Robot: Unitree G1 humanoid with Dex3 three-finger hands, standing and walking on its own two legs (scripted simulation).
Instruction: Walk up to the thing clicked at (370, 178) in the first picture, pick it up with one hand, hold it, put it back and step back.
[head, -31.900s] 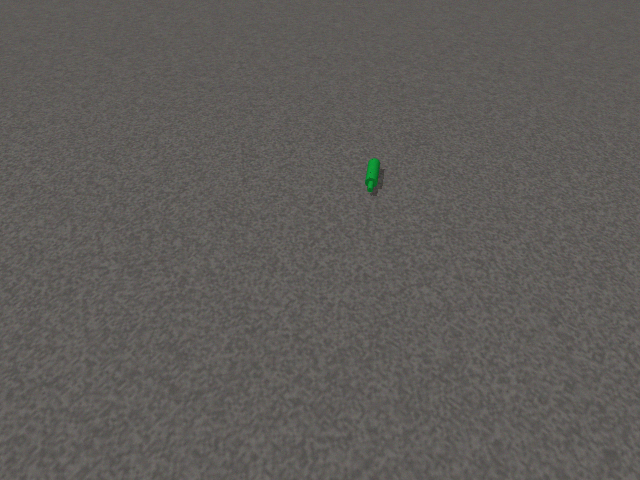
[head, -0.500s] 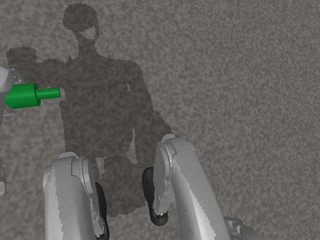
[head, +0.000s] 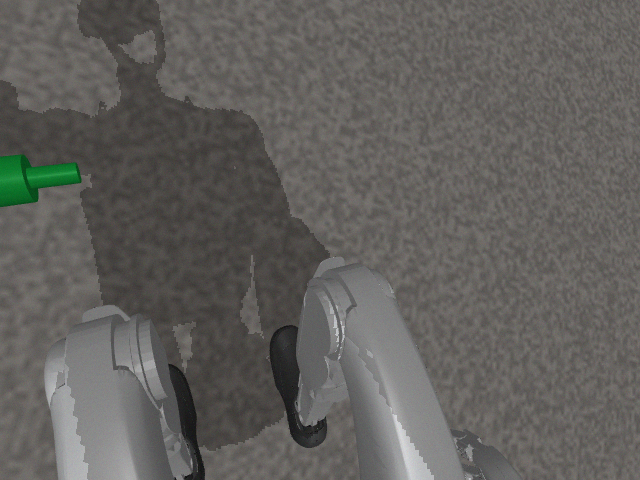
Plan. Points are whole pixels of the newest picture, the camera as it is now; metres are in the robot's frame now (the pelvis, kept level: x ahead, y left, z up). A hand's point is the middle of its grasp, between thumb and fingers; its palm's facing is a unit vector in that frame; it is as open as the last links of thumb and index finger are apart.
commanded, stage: lower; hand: left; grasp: from above
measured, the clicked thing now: out of the picture +0.47 +0.30 -0.23
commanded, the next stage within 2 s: rest in 0.10 s
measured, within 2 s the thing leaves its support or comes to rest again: rests again in 1.52 s
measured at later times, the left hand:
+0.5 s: hand out of the picture +0.47 +0.32 -0.26, palm faces -0.47 -0.10 -0.88, open 8.5 cm
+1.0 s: hand out of the picture +0.47 +0.32 -0.28, palm faces -0.46 -0.10 -0.88, open 8.6 cm
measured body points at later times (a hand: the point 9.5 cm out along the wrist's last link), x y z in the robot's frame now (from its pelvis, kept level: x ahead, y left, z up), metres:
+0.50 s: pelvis +0.00 +0.00 -0.03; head +0.29 +0.09 +0.30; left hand +0.49 +0.32 -0.21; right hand +0.03 -0.27 -0.11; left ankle +0.07 +0.11 -0.31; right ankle +0.10 -0.10 -0.31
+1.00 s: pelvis +0.00 +0.00 -0.04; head +0.29 +0.11 +0.28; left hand +0.49 +0.32 -0.23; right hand +0.04 -0.27 -0.10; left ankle +0.07 +0.11 -0.31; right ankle +0.10 -0.10 -0.31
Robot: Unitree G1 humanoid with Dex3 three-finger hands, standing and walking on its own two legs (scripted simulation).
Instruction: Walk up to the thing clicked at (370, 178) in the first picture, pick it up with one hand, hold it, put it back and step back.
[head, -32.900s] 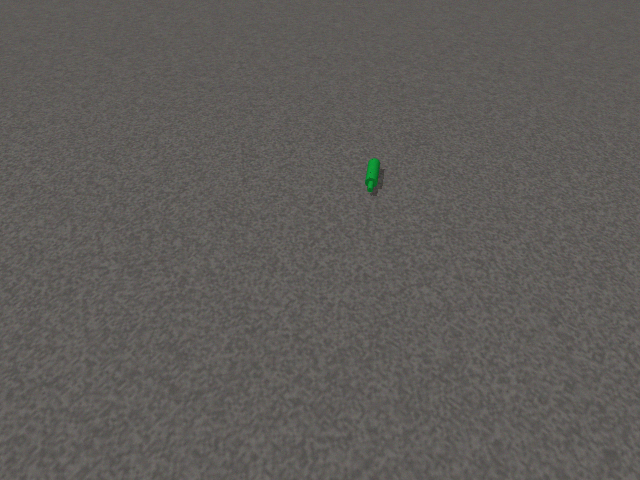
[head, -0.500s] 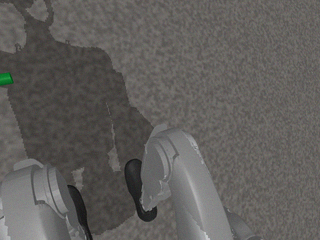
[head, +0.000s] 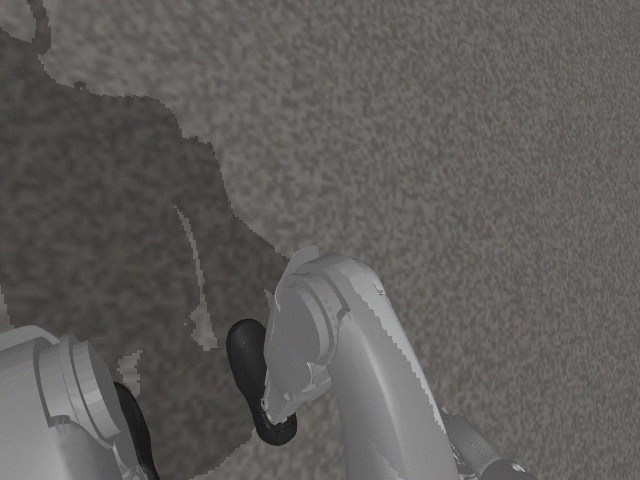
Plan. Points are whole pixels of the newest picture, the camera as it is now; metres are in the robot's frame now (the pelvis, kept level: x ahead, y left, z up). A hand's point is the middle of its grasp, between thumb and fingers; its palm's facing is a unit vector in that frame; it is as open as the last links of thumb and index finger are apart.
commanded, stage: rest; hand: left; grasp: from above
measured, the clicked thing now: out of the picture +0.46 +0.34 -0.27
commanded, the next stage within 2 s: open in 0.22 s
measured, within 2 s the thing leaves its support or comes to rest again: rests again in 0.52 s
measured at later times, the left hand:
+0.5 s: hand out of the picture +0.45 +0.35 -0.24, palm faces -0.45 -0.16 -0.88, open 8.9 cm
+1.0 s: hand out of the picture +0.45 +0.35 -0.24, palm faces -0.44 -0.16 -0.88, open 12.7 cm
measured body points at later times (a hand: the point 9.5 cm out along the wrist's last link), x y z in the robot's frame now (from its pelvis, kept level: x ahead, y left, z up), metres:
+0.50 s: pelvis +0.00 +0.00 +0.00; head +0.28 +0.13 +0.32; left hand +0.47 +0.36 -0.19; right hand +0.06 -0.26 -0.05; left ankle +0.06 +0.11 -0.27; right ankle +0.11 -0.09 -0.27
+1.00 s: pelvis -0.01 +0.00 +0.00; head +0.28 +0.13 +0.33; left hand +0.47 +0.36 -0.18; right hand +0.05 -0.25 -0.05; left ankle +0.06 +0.11 -0.27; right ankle +0.11 -0.09 -0.27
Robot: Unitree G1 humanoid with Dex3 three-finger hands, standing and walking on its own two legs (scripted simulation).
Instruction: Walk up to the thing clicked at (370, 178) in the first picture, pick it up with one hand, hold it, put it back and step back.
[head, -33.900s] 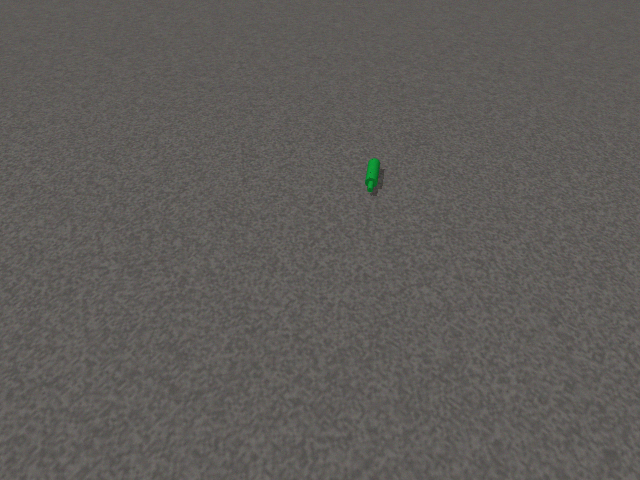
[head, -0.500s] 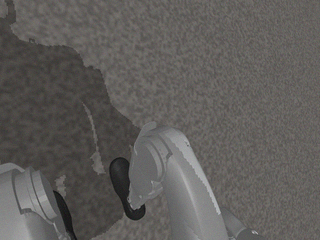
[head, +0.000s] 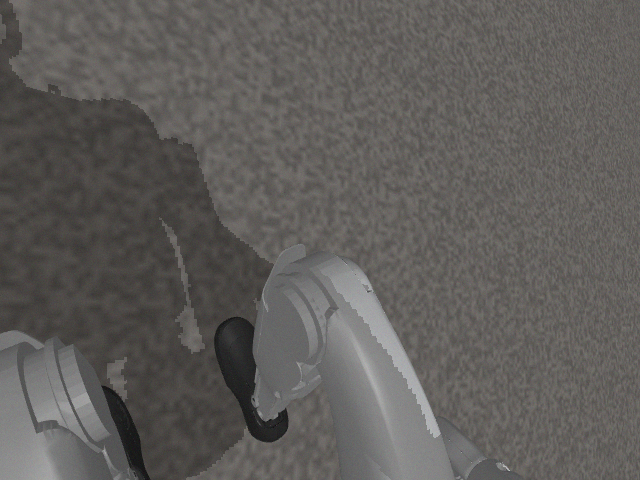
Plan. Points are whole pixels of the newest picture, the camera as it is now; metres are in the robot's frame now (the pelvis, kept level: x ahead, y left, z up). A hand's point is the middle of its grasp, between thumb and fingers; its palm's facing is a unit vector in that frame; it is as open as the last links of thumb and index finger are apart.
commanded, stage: open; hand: left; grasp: from above
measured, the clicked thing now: out of the picture +0.47 +0.35 -0.28
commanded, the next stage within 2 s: withdraw in 0.24 s
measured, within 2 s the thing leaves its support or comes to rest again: neither
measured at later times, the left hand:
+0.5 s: hand out of the picture +0.45 +0.37 -0.23, palm faces -0.42 -0.16 -0.90, open 13.9 cm
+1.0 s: hand out of the picture +0.43 +0.37 -0.09, palm faces -0.48 -0.14 -0.87, open 14.0 cm
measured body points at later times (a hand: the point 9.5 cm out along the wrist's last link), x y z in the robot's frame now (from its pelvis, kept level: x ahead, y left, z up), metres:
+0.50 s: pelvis +0.00 +0.00 +0.00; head +0.28 +0.14 +0.32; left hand +0.47 +0.37 -0.18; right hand +0.07 -0.25 -0.06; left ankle +0.06 +0.11 -0.27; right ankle +0.12 -0.09 -0.27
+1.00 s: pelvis +0.00 -0.01 +0.05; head +0.22 +0.11 +0.42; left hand +0.45 +0.38 -0.04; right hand +0.11 -0.26 -0.04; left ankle +0.06 +0.11 -0.27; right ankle +0.12 -0.09 -0.27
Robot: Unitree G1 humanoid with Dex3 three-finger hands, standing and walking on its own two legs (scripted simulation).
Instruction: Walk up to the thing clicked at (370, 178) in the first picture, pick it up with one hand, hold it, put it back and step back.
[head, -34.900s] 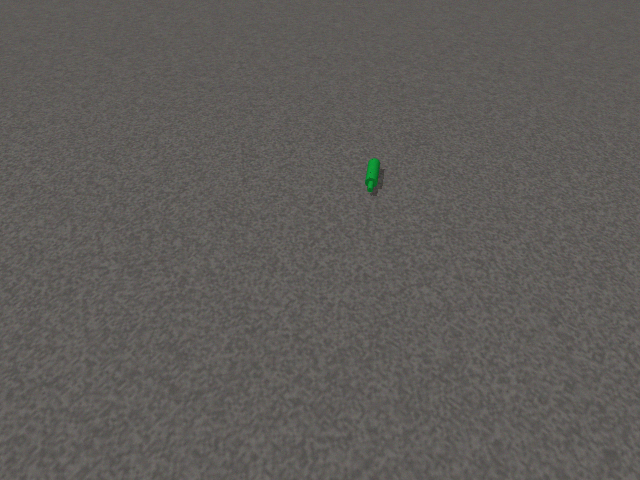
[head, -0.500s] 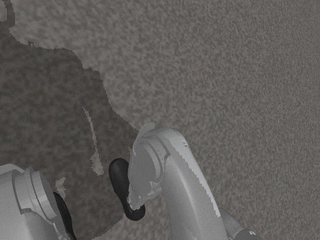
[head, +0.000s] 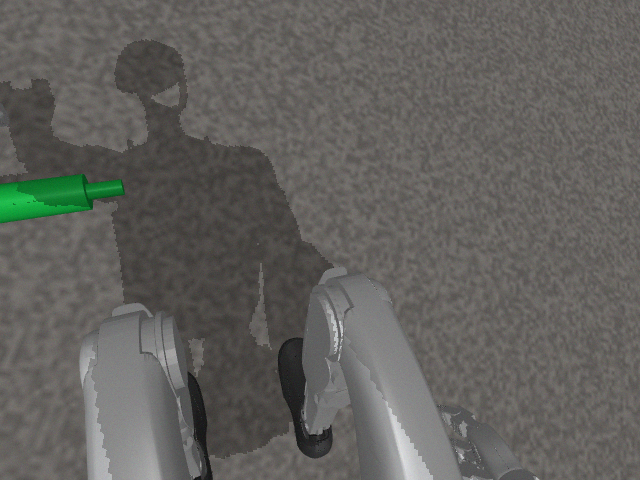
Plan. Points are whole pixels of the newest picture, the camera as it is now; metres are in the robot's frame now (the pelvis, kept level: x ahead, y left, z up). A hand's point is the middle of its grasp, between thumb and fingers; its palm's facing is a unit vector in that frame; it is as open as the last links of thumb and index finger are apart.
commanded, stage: withdraw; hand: left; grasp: from above
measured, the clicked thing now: (52, 196) +0.52 +0.30 -0.33
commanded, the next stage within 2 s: home in 0.30 s
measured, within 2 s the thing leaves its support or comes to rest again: neither
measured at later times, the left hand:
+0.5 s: hand out of the picture +0.49 +0.33 -0.18, palm faces -0.43 -0.07 -0.90, open 13.6 cm
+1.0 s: hand out of the picture +0.34 +0.29 +0.01, palm faces -0.25 -0.67 -0.70, open 7.7 cm
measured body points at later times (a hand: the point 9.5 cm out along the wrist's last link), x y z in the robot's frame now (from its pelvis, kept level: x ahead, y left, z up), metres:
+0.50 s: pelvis +0.00 +0.00 -0.02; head +0.25 +0.08 +0.34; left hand +0.51 +0.33 -0.12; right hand +0.03 -0.25 -0.12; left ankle +0.08 +0.11 -0.33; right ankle +0.11 -0.10 -0.33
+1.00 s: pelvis +0.01 +0.00 +0.13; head +0.18 +0.06 +0.54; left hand +0.35 +0.32 +0.05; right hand +0.19 -0.24 +0.02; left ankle +0.08 +0.11 -0.33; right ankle +0.11 -0.10 -0.33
